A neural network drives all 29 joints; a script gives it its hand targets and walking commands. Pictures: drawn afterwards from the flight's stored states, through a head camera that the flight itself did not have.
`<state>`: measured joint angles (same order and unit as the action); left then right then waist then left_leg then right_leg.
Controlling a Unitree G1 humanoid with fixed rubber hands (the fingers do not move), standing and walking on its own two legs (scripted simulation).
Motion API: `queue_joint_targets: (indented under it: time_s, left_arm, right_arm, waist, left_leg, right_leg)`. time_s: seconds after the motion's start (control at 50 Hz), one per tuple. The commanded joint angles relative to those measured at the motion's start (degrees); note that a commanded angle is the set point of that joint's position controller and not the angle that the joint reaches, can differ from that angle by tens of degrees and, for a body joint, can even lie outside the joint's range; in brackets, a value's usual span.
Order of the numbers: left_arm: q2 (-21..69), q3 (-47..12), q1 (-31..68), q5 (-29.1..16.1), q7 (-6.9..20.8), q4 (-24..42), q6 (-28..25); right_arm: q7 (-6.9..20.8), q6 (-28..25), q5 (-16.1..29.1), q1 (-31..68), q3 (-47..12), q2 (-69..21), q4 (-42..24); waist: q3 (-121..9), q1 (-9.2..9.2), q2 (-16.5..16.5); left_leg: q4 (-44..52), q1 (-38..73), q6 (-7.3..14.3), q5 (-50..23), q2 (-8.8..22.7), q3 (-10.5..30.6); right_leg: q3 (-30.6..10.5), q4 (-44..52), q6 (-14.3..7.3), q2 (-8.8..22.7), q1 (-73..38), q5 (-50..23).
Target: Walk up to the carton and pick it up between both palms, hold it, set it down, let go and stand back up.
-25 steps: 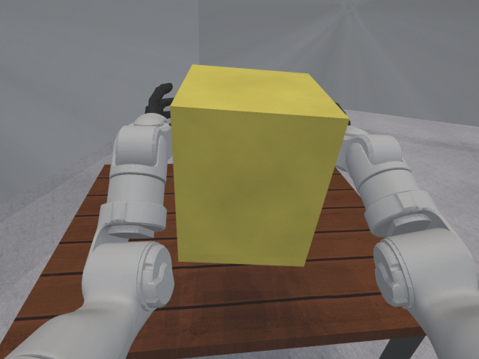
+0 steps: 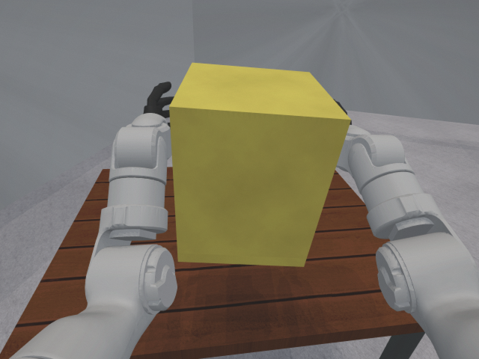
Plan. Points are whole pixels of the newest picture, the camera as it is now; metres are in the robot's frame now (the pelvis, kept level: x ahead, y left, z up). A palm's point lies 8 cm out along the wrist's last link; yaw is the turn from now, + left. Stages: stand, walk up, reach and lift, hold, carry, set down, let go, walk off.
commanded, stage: hold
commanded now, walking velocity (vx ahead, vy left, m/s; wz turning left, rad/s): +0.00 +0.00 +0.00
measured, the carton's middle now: (246, 162) +0.35 +0.00 +0.25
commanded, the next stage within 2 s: none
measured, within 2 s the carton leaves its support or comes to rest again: neither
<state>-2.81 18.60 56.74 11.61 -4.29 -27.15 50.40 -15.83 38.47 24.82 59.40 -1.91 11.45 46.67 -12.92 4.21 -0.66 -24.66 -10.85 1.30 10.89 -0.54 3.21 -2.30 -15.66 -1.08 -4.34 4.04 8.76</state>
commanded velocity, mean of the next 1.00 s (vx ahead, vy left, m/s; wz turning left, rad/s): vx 0.00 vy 0.00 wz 0.00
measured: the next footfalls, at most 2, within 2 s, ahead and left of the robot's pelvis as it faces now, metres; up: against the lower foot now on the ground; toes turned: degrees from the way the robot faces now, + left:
none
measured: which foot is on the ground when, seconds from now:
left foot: down 0.00-1.00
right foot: down 0.00-1.00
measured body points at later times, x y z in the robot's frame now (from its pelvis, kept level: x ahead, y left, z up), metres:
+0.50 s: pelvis +0.00 -0.01 +0.00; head -0.11 +0.02 +0.44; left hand +0.38 +0.15 +0.30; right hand +0.38 -0.14 +0.29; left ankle +0.03 +0.10 -0.75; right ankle +0.00 -0.11 -0.75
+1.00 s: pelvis +0.00 +0.00 +0.00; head -0.11 +0.03 +0.44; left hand +0.37 +0.15 +0.31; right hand +0.37 -0.15 +0.29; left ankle +0.03 +0.10 -0.75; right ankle +0.00 -0.11 -0.75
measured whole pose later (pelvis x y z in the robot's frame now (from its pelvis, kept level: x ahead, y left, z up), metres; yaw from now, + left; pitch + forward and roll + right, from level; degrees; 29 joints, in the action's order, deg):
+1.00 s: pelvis +0.00 +0.00 +0.00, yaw +0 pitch -3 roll -2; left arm -2.9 18.4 56.6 11.4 -4.5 -27.7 50.2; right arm -15.6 38.4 25.0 59.7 -1.9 11.3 47.7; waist -13.4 4.0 -0.3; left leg -24.8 -11.1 1.2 10.9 -0.6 3.5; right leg -2.2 -15.8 -1.1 -4.4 4.4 8.7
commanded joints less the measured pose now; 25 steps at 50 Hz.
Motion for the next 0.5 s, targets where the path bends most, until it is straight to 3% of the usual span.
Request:
queue_joint_targets:
  time_s: [0.0,0.04,0.06,0.08,0.1,0.14,0.16,0.22,0.26,0.28,0.32,0.4,0.44,0.48]
  left_arm:
    - [37.5,-21.3,42.7,-11.0,8.5,6.2,-4.6]
    - [37.6,-22.9,44.7,-11.9,8.6,7.2,-5.1]
    - [37.7,-21.4,44.7,-11.1,8.0,4.6,-5.0]
    - [38.1,-22.3,45.9,-11.8,8.2,6.7,-5.3]
    - [38.2,-21.7,47.5,-11.7,7.8,5.8,-5.7]
    - [38.4,-23.5,48.7,-13.1,7.8,4.9,-6.3]
    - [38.8,-23.5,49.0,-12.7,7.3,3.2,-6.3]
    - [37.7,-21.2,46.4,-13.0,7.2,2.5,-6.8]
    - [36.6,-20.1,46.7,-12.5,7.1,2.2,-7.0]
    - [37.3,-21.1,46.0,-13.0,7.3,4.4,-7.0]
    - [37.1,-21.5,43.9,-13.5,7.6,4.5,-6.7]
    - [36.0,-20.6,43.6,-12.2,8.6,4.2,-6.0]
    - [35.6,-19.5,43.2,-11.3,9.0,2.2,-5.9]
    - [36.6,-21.1,44.8,-12.1,9.0,4.6,-5.8]
  right_arm:
    - [7.8,-3.5,8.5,56.2,-8.3,-36.7,-22.6]
    - [7.6,-4.0,7.9,55.6,-7.9,-36.9,-23.0]
    - [8.3,-4.0,8.1,58.8,-7.5,-36.8,-21.3]
    - [8.2,-3.9,7.6,56.0,-6.4,-36.7,-20.4]
    - [8.9,-4.1,7.2,57.3,-5.4,-36.6,-17.8]
    - [8.7,-4.8,6.3,58.3,-4.5,-36.7,-19.3]
    - [9.3,-5.0,5.7,59.5,-3.5,-35.9,-17.2]
    - [9.0,-5.4,6.5,60.6,-5.7,-37.7,-19.5]
    - [8.8,-5.1,6.9,59.6,-6.1,-38.1,-17.2]
    - [8.4,-5.1,6.8,57.3,-6.7,-37.9,-18.7]
    - [7.7,-5.3,7.9,58.7,-7.6,-38.0,-23.3]
    - [6.8,-4.2,7.7,55.8,-6.9,-37.4,-20.6]
    - [6.6,-4.4,7.0,57.8,-6.4,-37.4,-21.0]
    - [6.4,-4.3,7.4,57.2,-6.2,-37.3,-21.9]
  waist:
    - [-17.4,-0.09,4.0]
    - [-18.3,1.06,4.3]
    - [-16.6,-0.34,4.3]
    - [-17.2,0.98,4.3]
    - [-15.3,0.20,5.4]
    - [-16.7,1.50,5.7]
    - [-16.3,1.14,6.5]
    - [-19.1,-0.22,3.8]
    - [-19.2,-0.84,4.0]
    - [-21.0,0.27,4.2]
    - [-23.2,-0.19,3.7]
    - [-18.7,0.88,4.5]
    - [-16.9,0.61,2.8]
    - [-17.6,1.56,4.6]
  left_leg:
    - [3.0,11.5,-3.8,-11.9,0.5,1.6]
    - [2.8,11.1,-3.9,-10.4,0.3,1.3]
    - [3.5,10.6,-3.4,-8.7,0.8,1.7]
    - [3.4,10.9,-3.8,-9.0,0.8,1.8]
    - [4.3,9.5,-3.9,-6.2,1.2,2.2]
    - [3.9,8.7,-4.1,-4.3,0.9,1.8]
    - [4.4,8.0,-4.2,-2.6,1.1,2.2]
    - [3.3,9.9,-3.5,-7.7,0.8,1.8]
    - [2.8,10.1,-3.3,-8.7,0.3,1.2]
    - [2.2,10.7,-3.6,-11.1,0.1,1.3]
    - [1.1,11.4,-3.6,-14.6,0.0,1.2]
    - [1.3,11.9,-3.7,-13.5,-0.5,0.8]
    - [1.6,10.7,-3.0,-10.6,-0.5,1.0]
    - [1.8,11.0,-3.4,-11.0,-0.4,1.1]
  right_leg:
    - [1.0,2.6,2.6,-0.5,2.6,-8.8]
    - [0.5,2.5,2.7,-0.2,2.3,-7.9]
    - [0.7,3.0,2.3,-0.2,4.4,-5.1]
    - [0.6,2.6,2.4,-0.2,3.9,-5.9]
    - [1.0,2.8,1.8,-0.4,5.1,-2.5]
    - [0.7,2.7,1.8,0.0,5.8,-1.4]
    - [0.9,3.0,1.6,0.0,6.7,0.7]
    - [0.5,2.7,2.5,0.0,4.3,-4.9]
    - [0.4,2.9,2.5,0.3,4.4,-5.1]
    - [0.5,2.1,2.7,0.2,2.4,-8.5]
    - [0.1,1.7,3.1,0.3,1.1,-13.2]
    - [0.0,2.5,3.7,0.7,1.1,-13.3]
    - [0.2,3.3,3.7,0.7,2.3,-9.7]
    - [0.1,2.5,3.5,0.7,2.0,-11.9]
